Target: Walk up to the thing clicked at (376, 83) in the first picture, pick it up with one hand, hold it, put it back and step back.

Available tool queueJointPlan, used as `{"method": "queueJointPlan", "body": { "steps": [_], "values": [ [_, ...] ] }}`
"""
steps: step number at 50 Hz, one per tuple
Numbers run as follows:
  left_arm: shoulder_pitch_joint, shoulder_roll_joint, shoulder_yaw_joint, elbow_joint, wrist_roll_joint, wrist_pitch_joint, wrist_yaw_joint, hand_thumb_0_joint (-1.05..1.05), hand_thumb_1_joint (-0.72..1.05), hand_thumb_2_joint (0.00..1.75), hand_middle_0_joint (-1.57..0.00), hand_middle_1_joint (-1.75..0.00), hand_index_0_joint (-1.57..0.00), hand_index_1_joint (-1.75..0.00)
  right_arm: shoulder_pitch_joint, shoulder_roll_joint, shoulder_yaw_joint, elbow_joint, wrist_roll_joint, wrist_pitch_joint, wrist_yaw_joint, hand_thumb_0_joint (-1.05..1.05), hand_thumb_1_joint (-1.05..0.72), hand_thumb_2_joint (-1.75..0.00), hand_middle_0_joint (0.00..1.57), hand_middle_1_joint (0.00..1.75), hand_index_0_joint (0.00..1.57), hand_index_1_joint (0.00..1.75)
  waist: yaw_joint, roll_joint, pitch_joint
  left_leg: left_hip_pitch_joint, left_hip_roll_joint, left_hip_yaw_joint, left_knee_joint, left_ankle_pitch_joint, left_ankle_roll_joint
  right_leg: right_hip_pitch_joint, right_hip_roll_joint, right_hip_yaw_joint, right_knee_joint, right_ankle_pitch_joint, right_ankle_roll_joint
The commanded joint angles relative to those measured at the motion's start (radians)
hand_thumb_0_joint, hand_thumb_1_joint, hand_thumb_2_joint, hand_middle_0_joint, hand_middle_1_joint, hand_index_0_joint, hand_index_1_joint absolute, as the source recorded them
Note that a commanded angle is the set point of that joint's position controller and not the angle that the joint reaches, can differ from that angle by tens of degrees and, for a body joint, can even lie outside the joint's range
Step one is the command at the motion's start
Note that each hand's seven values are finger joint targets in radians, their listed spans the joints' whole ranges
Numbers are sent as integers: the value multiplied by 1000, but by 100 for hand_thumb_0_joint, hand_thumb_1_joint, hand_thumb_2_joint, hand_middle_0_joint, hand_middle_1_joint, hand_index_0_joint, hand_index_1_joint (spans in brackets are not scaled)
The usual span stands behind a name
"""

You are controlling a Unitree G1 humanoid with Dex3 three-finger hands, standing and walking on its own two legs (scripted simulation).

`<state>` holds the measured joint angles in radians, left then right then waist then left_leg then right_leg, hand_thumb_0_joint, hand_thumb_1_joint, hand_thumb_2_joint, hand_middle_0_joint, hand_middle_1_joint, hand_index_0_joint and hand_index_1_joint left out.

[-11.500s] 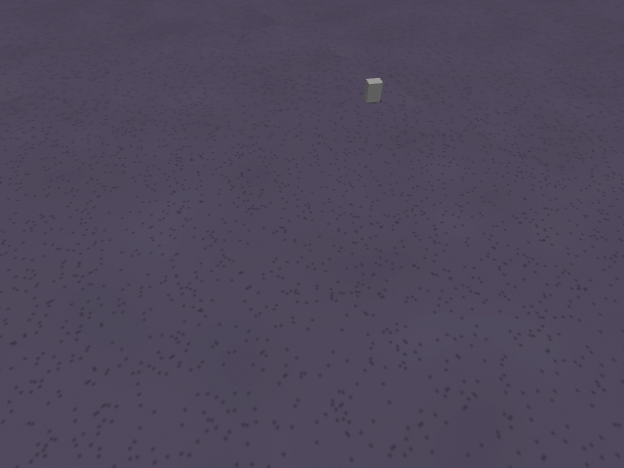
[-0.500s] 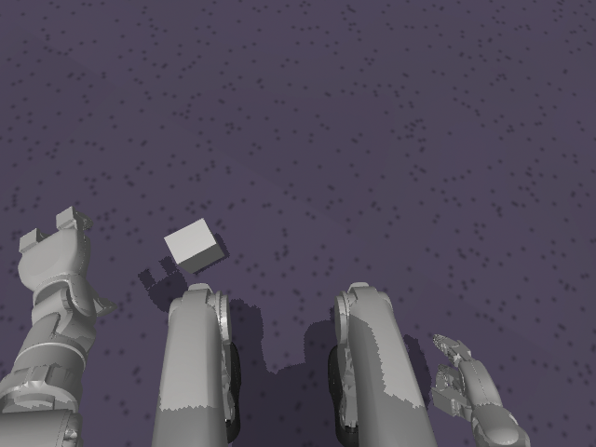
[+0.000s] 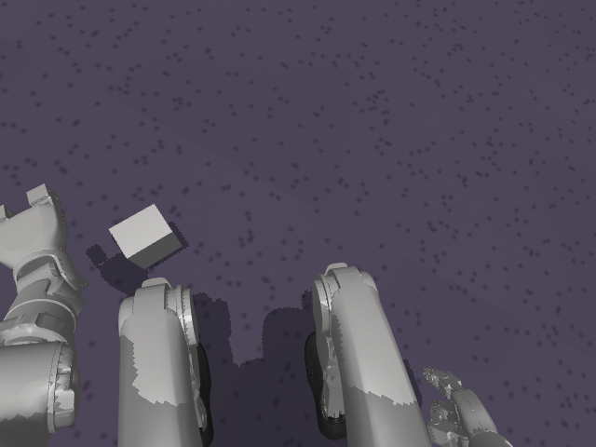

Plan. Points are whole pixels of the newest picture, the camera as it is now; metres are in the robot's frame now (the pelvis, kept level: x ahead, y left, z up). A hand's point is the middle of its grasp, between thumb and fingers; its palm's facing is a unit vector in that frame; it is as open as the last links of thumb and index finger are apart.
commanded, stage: rise first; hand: left
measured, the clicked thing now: (148, 238) +0.44 +0.22 -0.33
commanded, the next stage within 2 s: none
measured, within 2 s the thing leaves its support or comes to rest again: neither
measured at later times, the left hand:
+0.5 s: hand (76, 245) +0.40 +0.29 -0.19, palm faces -0.35 -0.21 -0.91, open 13.3 cm
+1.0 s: hand (86, 240) +0.41 +0.29 -0.21, palm faces -0.35 -0.22 -0.91, open 12.9 cm
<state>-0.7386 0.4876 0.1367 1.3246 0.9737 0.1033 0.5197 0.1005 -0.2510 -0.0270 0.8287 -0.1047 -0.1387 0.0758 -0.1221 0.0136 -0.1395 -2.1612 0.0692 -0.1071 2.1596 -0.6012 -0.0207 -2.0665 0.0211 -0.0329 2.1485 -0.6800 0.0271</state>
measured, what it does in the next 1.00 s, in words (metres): stands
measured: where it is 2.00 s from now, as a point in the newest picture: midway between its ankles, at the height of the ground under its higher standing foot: (264, 408)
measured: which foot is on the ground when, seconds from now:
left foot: down 0.00-1.00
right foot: down 0.00-1.00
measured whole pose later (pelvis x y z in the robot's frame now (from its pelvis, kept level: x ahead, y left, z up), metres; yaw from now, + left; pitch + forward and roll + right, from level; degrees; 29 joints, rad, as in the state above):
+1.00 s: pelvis +0.01 +0.00 -0.04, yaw -1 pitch +33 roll -5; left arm -0.84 0.51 0.18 1.44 1.00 0.08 0.53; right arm 0.11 -0.27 -0.01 0.86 -0.14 -0.17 0.18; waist -0.14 0.02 -0.10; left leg -2.27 0.08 -0.14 2.30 -0.63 -0.03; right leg -2.18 0.04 -0.04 2.29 -0.70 0.03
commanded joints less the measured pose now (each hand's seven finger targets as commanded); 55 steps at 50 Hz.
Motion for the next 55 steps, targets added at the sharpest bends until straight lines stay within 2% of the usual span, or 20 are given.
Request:
{"method": "queueJointPlan", "body": {
  "steps": [1, 4, 6, 7, 10, 11, 13, 15, 16, 18, 20, 23, 28, 33, 35, 45, 46, 49, 50, 55],
  "values": [
    [-262, 225, 13, -77, -2, 9, 31, 0, -47, 93, -18, -91, -17, -93, 146, -180, -55, -24, -3, -21, 5, 0, -90, -91, 20, 30, 20, 30, 3, 180, -613, 543, -25, 70, -213, 26, 32, 193, 12, -83, -251, 108, -66],
    [-283, 222, 21, -51, -4, 11, 27, 0, -48, 94, -18, -93, -17, -94, 160, -183, -49, -23, -7, -25, 17, 0, -90, -91, 20, 30, 20, 30, -13, 146, -594, 499, -24, 77, -184, 51, 40, 216, 15, -84, -247, 141, -60],
    [-281, 232, 26, -49, 3, 6, 23, 0, -48, 94, -19, -93, -18, -94, 159, -182, -49, -18, -8, -28, 26, 0, -90, -91, 20, 30, 20, 30, -7, 134, -592, 470, -27, 82, -168, 53, 44, 213, 19, -80, -243, 140, -58],
    [-289, 226, 15, -36, 5, 0, 16, 0, -46, 92, -20, -92, -19, -94, 159, -179, -45, -19, -10, -31, 29, 0, -90, -91, 20, 30, 20, 30, -20, 132, -575, 443, -27, 83, -160, 47, 46, 216, 20, -81, -234, 135, -57],
    [-281, 259, 44, -46, 15, -16, 12, 0, -44, 90, -21, -93, -21, -94, 165, -178, -48, -17, -9, -32, 39, 0, -90, -91, 20, 30, 20, 30, 4, 119, -601, 433, -29, 88, -143, 55, 46, 235, 23, -77, -226, 136, -57],
    [-305, 262, 43, -78, 16, -22, 14, 0, -43, 89, -22, -94, -22, -94, 165, -177, -47, -23, -12, -33, 45, 0, -90, -91, 20, 30, 20, 30, 0, 147, -625, 449, -30, 90, -143, 66, 45, 245, 21, -77, -217, 147, -58],
    [-299, 236, 37, -47, 20, -22, 22, 0, -44, 90, -21, -95, -20, -95, 173, -180, -44, -22, -14, -33, 52, 0, -90, -91, 20, 30, 20, 30, -13, 113, -607, 431, -26, 90, -126, 66, 48, 244, 25, -81, -213, 155, -56],
    [-317, 255, 50, -74, 20, -27, 30, 0, -43, 88, -22, -94, -22, -94, 179, -181, -45, -18, -16, -32, 58, 0, -91, -91, 20, 30, 20, 30, -10, 136, -644, 447, -25, 89, -123, 81, 45, 253, 26, -83, -202, 171, -57],
    [-322, 263, 62, -113, 17, -32, 35, 0, -44, 89, -21, -95, -21, -95, 185, -183, -49, -17, -13, -31, 58, 0, -91, -91, 20, 30, 20, 30, 7, 160, -679, 468, -25, 92, -121, 97, 42, 256, 26, -81, -197, 185, -59],
    [-318, 251, 51, -74, 22, -27, 35, 0, -43, 88, -20, -95, -21, -95, 185, -189, -52, -17, -14, -30, 62, 0, -90, -91, 20, 30, 20, 30, -11, 146, -648, 449, -22, 85, -116, 76, 45, 226, 29, -89, -191, 167, -59],
    [-310, 252, 51, -77, 25, -27, 35, 0, -42, 88, -23, -93, -22, -94, 180, -181, -53, -12, -13, -25, 62, 0, -91, -91, 20, 30, 20, 30, -3, 153, -627, 444, -22, 91, -113, 66, 43, 221, 30, -83, -196, 155, -61],
    [-316, 240, 41, -61, 22, -26, 29, 0, -42, 87, -23, -92, -23, -93, 186, -188, -56, -7, -16, -28, 65, 0, -91, -91, 20, 30, 20, 30, -16, 137, -598, 425, -22, 84, -113, 35, 45, 197, 29, -88, -196, 123, -61],
    [-332, 245, 36, -52, 19, -33, 24, 0, -39, 85, -24, -91, -24, -91, 190, -191, -49, -3, -17, -31, 71, 0, -90, -91, 20, 30, 20, 30, -16, 131, -602, 398, -24, 84, -100, 47, 46, 214, 33, -89, -184, 135, -59],
    [-336, 276, 57, -34, 29, -32, 33, 0, -38, 84, -25, -90, -25, -90, 176, -198, -49, 1, -19, -33, 74, 0, -91, -91, 20, 30, 20, 30, -9, 144, -583, 374, -26, 92, -88, 35, 47, 193, 32, -81, -184, 118, -58],
    [-328, 240, 45, -8, 30, -29, 34, 0, -38, 84, -25, -91, -25, -90, 183, -199, -48, 0, -18, -34, 76, 0, -90, -91, 20, 30, 20, 30, -15, 141, -572, 389, -23, 85, -90, 37, 44, 175, 35, -91, -174, 127, -61],
    [-382, 262, 51, -11, 29, -33, 42, 0, -34, 80, -27, -90, -28, -89, 193, -209, -45, 11, -28, -40, 88, 0, -91, -91, 20, 30, 20, 30, -34, 148, -597, 381, -24, 86, -66, 47, 46, 190, 36, -89, -166, 140, -56],
    [-374, 273, 57, -12, 25, -33, 45, 0, -35, 81, -27, -90, -28, -90, 187, -208, -46, 15, -28, -40, 89, 0, -91, -91, 20, 30, 20, 30, -21, 156, -595, 381, -25, 84, -71, 39, 45, 179, 36, -90, -162, 126, -58],
    [-375, 241, 35, 12, 32, -31, 41, 0, -35, 81, -28, -89, -29, -89, 192, -206, -44, 13, -30, -41, 94, 0, -91, -91, 20, 30, 20, 30, -39, 160, -580, 388, -23, 81, -68, 35, 43, 164, 36, -96, -153, 130, -61],
    [-387, 262, 44, -3, 32, -34, 44, 0, -35, 81, -27, -90, -28, -89, 190, -214, -45, 18, -30, -44, 94, 0, -91, -91, 20, 30, 20, 30, -36, 164, -591, 387, -25, 77, -67, 35, 43, 156, 35, -98, -148, 125, -60],
    [-389, 252, 44, 26, 34, -37, 50, 0, -34, 80, -28, -90, -29, -89, 193, -213, -38, 18, -34, -46, 100, 0, -91, -91, 20, 30, 20, 30, -44, 163, -566, 364, -26, 78, -60, 26, 43, 145, 35, -100, -143, 119, -60]
  ]
}}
